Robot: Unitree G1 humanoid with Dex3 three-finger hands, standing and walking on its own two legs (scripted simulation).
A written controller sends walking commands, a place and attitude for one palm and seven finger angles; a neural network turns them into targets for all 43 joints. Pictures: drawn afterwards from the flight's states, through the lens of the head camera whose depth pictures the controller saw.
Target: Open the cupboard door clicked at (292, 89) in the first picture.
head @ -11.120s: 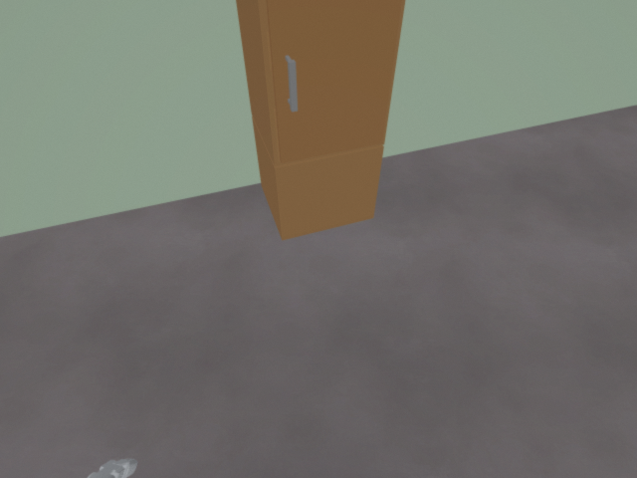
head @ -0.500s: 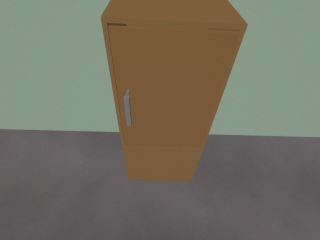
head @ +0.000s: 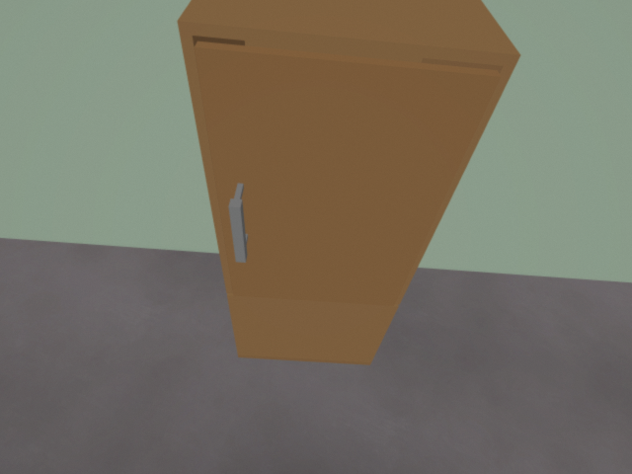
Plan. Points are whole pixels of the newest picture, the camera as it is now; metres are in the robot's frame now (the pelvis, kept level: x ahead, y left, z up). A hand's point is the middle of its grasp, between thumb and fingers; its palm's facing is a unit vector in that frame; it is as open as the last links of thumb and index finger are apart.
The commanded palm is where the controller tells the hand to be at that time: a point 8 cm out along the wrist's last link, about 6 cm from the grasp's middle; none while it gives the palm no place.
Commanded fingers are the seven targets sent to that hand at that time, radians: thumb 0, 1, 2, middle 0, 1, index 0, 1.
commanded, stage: come to a stop and stand still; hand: left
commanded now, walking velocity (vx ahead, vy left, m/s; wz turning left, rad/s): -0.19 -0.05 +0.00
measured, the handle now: (240, 224) +0.52 +0.17 -0.05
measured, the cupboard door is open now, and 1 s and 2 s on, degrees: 0 0 0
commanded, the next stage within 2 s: look again from close up in 0.70 s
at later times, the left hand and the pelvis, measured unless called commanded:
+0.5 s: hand out of the picture +0.03 +0.14 -0.16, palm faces +0.04 -0.98 -0.21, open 7.2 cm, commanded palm none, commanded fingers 0.00 0.90 0.90 -0.20 -0.30 -0.20 -0.30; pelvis -0.02 -0.04 +0.00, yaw +1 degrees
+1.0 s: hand out of the picture -0.03 +0.14 -0.17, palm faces +0.06 -0.98 -0.19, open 7.3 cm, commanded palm none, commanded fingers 0.00 0.90 0.90 -0.20 -0.30 -0.20 -0.30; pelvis -0.02 -0.03 +0.00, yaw +2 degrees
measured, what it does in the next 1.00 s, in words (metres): steps on the spot: right foot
